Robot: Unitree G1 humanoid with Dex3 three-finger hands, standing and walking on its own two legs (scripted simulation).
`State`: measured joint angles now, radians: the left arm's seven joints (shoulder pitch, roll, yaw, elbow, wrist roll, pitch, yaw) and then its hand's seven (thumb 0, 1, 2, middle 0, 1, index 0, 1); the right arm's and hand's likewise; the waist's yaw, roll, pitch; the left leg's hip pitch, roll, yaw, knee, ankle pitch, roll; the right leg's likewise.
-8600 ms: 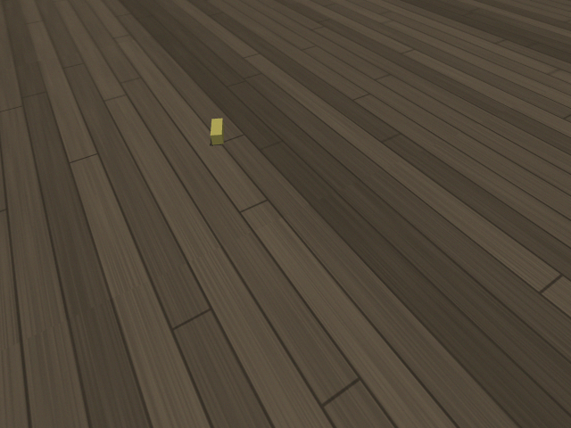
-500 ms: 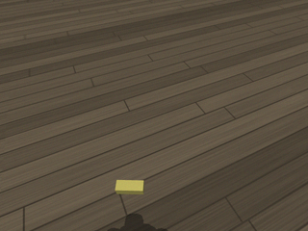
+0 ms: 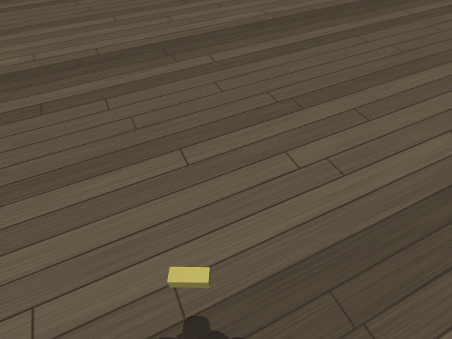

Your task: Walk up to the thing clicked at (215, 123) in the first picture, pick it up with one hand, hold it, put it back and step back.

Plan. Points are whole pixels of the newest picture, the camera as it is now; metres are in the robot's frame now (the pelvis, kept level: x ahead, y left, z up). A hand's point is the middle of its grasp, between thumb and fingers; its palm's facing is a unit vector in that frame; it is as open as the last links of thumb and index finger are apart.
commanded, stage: stand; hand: left
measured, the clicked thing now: (189, 277) +0.50 +0.22 -0.75
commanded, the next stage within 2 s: walk up in 1.10 s
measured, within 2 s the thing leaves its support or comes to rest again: neither
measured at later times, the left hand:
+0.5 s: hand out of the picture +0.07 +0.26 -0.16, palm faces -0.03 -0.94 -0.34, open 7.4 cm
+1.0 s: hand out of the picture +0.08 +0.25 -0.16, palm faces -0.03 -0.94 -0.34, open 7.4 cm
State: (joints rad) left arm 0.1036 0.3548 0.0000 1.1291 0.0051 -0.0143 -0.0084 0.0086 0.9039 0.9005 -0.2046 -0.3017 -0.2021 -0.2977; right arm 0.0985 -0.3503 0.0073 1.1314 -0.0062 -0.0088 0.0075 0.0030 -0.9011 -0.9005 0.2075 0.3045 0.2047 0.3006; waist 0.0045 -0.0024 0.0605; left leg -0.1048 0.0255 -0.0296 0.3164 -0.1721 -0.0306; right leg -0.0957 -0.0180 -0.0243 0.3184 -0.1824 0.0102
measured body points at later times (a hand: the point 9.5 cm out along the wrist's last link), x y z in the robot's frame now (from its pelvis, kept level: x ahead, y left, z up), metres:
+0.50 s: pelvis +0.00 +0.00 +0.00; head +0.02 +0.00 +0.45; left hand +0.07 +0.30 -0.13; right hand +0.07 -0.30 -0.13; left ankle +0.00 +0.14 -0.75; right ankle +0.00 -0.12 -0.75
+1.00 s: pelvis +0.00 +0.00 +0.00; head +0.01 +0.00 +0.45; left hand +0.08 +0.30 -0.13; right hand +0.08 -0.30 -0.13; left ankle +0.00 +0.14 -0.75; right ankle +0.00 -0.12 -0.75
